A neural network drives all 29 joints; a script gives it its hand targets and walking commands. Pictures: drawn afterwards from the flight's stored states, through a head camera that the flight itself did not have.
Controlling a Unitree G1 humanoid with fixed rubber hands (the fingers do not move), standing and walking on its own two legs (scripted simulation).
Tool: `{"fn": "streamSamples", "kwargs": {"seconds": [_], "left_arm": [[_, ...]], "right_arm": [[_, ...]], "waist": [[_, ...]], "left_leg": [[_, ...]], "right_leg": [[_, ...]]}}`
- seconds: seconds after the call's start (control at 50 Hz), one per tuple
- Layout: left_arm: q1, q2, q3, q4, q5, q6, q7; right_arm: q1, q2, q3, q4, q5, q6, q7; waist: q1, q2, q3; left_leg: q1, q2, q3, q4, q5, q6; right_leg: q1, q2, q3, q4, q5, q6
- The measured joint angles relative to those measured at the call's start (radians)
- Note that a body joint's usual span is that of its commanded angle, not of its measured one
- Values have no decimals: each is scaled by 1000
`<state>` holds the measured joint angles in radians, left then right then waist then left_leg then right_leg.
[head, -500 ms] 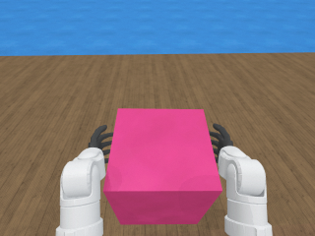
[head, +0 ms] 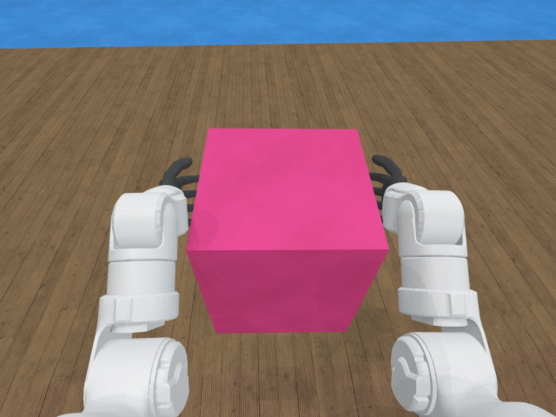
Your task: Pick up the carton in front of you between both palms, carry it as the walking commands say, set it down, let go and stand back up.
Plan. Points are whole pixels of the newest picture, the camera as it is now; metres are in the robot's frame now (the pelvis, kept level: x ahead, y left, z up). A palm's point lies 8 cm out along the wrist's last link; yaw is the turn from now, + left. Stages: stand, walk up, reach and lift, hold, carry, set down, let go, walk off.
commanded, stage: carry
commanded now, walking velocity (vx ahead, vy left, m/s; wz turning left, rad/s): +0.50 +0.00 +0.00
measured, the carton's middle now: (282, 237) +0.37 +0.00 +0.05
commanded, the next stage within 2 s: none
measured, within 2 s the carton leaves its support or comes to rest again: neither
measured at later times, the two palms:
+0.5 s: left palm (169, 158) +0.47 +0.17 +0.11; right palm (362, 143) +0.49 -0.13 +0.13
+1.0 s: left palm (210, 71) +0.74 +0.14 +0.10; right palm (354, 73) +0.74 -0.17 +0.10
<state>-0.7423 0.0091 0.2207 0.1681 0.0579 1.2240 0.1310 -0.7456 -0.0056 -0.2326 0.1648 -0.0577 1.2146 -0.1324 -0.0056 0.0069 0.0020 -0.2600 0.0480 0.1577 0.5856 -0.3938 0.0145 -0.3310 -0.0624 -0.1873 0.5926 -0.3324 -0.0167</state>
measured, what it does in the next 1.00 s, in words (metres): walks ahead: left foot, then right foot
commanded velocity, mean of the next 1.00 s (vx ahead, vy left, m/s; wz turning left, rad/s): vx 0.50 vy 0.00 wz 0.00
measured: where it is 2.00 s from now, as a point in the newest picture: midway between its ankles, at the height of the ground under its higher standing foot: (272, 238)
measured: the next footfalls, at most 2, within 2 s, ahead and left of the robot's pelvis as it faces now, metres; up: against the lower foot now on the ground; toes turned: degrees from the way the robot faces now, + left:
left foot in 0.50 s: +0.22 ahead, +0.09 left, +0.00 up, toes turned +6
right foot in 0.94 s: +0.51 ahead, -0.07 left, -0.02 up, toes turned -4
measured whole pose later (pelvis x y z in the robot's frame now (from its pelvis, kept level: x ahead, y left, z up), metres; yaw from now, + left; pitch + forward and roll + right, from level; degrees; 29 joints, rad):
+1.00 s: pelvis +0.37 -0.01 -0.02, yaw +0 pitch +3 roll +0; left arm -0.70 -0.03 0.25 0.15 0.10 1.19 0.13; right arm -0.72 -0.02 -0.22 0.19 -0.04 1.17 -0.12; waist -0.02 0.02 -0.02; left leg -0.21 -0.01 0.07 0.94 -0.54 0.04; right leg -0.51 0.02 -0.14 0.59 0.00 -0.12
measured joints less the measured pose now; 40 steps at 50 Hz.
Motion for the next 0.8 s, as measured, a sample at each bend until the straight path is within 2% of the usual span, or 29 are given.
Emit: {"fn": "streamSamples", "kwargs": {"seconds": [0.14,0.22,0.26,0.34,0.4,0.46,0.5,0.52,0.58,0.62,0.7,0.8], "left_arm": [[60,-14,7,-39,2,12,0],[70,-16,7,-12,1,6,0],[56,-23,-3,19,8,-4,0],[63,-31,-34,28,18,-9,8],[68,-19,-44,-7,-3,5,18],[52,-10,-39,-24,-15,10,23],[37,2,-26,-19,-22,9,22],[34,10,-17,-14,-27,3,20],[35,19,-2,27,-31,-15,10],[33,11,-5,40,-22,-12,9],[30,-7,-14,-10,-7,-5,9],[34,-27,6,-114,8,-3,9]], "right_arm": [[49,22,12,-21,-7,5,-1],[60,17,22,1,-6,4,-1],[61,-1,19,14,5,3,0],[55,-19,7,34,22,1,4],[39,-14,-3,22,19,8,4],[27,-2,-15,-1,8,10,5],[11,12,-21,7,-6,2,6],[5,23,-19,18,-16,-9,6],[35,45,-10,28,-40,-31,7],[72,41,0,7,-32,-27,7],[96,24,5,-63,3,-19,-2],[64,23,-9,-121,25,-24,-11]], "waist": [[-9,-4,-18],[-10,19,-52],[-5,23,-60],[30,-19,-52],[55,-39,-30],[66,-53,-19],[58,-60,-20],[49,-58,-22],[10,-31,-14],[-9,-19,-2],[-39,-5,30],[-63,-4,37]], "left_leg": [[40,-3,1,18,-38,2],[59,16,-11,45,-80,-11],[30,30,-19,126,-77,-7],[-123,-12,-58,361,-213,22],[-211,-25,-55,320,-152,38],[-232,-36,-33,148,-20,42],[-195,-54,-5,28,116,56],[-190,-55,3,40,184,65],[-162,-53,-6,71,109,76],[-125,-53,-16,31,94,74],[-51,-55,-28,-55,95,75],[34,-59,-40,-115,55,65]], "right_leg": [[25,-9,1,49,-49,0],[54,7,-9,62,-90,-3],[69,15,-21,65,-109,-10],[108,6,-10,17,-111,-12],[155,1,6,-43,-101,0],[204,-9,15,-69,-119,21],[211,-30,23,-3,-171,36],[182,-43,31,92,-188,36],[6,8,133,488,-207,12],[-107,26,152,619,-161,-8],[-270,22,155,572,-68,-10],[-357,22,145,329,38,-11]]}}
